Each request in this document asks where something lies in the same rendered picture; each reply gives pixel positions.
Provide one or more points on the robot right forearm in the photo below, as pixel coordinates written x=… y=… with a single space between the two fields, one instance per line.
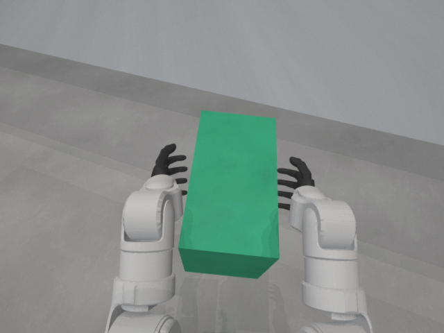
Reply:
x=329 y=245

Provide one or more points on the carton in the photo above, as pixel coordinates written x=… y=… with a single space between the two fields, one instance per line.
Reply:
x=230 y=224

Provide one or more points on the left robot hand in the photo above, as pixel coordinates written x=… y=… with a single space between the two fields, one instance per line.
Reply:
x=163 y=161

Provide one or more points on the robot left forearm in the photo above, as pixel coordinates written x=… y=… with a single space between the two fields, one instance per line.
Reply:
x=147 y=237

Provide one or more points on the right robot hand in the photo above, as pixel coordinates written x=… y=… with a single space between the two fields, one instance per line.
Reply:
x=303 y=177

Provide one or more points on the robot left upper arm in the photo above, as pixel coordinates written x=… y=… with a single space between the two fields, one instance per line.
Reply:
x=141 y=322

